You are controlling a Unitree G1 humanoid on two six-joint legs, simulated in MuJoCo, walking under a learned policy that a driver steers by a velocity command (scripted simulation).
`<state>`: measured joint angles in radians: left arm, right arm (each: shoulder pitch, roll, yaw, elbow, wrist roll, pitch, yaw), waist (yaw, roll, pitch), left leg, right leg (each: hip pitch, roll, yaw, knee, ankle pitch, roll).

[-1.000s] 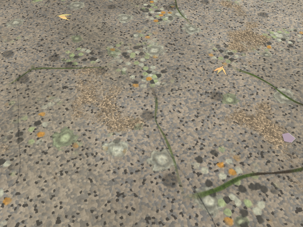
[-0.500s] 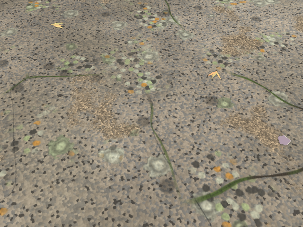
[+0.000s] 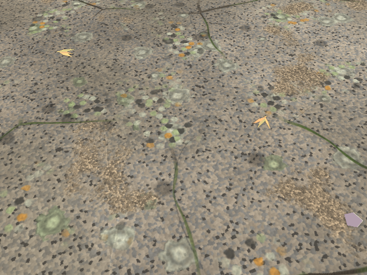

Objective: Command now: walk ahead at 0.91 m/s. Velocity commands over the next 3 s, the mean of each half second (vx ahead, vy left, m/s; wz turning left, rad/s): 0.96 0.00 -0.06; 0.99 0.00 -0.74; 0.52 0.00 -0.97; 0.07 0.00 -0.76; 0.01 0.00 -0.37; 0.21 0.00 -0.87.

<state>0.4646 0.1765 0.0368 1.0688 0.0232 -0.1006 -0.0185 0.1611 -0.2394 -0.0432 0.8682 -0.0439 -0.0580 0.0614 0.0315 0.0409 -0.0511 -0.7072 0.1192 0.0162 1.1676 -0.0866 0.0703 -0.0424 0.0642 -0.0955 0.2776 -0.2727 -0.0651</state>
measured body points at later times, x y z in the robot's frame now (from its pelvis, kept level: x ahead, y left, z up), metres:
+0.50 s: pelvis +0.44 +0.04 +0.00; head +0.45 +0.03 +0.45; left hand +0.59 +0.28 -0.12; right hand +0.36 -0.23 -0.14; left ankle +0.38 +0.09 -0.74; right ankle +0.51 -0.13 -0.65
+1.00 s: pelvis +0.91 -0.04 -0.01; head +0.94 -0.05 +0.44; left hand +0.97 +0.24 -0.14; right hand +1.07 -0.33 -0.06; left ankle +1.15 +0.08 -0.67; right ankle +0.82 -0.04 -0.74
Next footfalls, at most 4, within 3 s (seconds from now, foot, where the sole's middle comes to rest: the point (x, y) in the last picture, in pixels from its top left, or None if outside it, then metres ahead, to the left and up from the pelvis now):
0.26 left None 0.42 0.09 -0.78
0.72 right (214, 203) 0.86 -0.05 -0.78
1.14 left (208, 126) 1.32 -0.03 -0.78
1.56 right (268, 130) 1.29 -0.34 -0.78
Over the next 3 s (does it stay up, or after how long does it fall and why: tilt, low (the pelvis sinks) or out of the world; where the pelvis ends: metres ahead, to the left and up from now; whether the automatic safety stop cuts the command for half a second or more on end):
stays up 1.35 -0.21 0.01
